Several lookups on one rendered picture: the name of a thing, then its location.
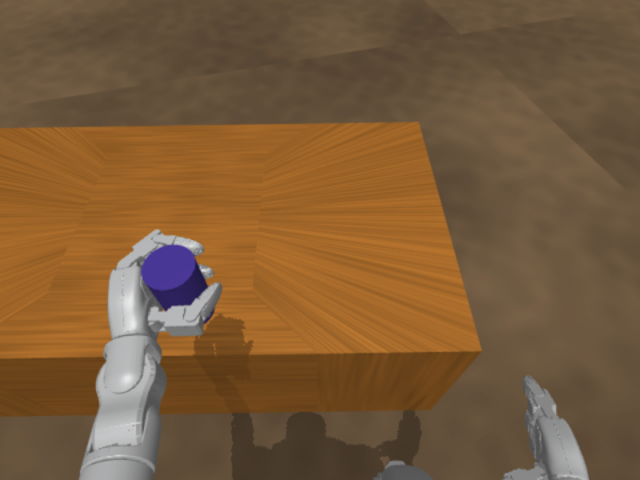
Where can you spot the right robot hand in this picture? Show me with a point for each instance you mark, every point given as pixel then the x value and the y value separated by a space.
pixel 551 440

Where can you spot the left robot arm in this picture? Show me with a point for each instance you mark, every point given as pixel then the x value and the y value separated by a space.
pixel 125 436

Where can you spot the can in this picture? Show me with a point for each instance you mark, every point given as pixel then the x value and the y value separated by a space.
pixel 173 276

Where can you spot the left robot hand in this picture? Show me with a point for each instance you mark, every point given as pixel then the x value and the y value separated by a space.
pixel 132 307

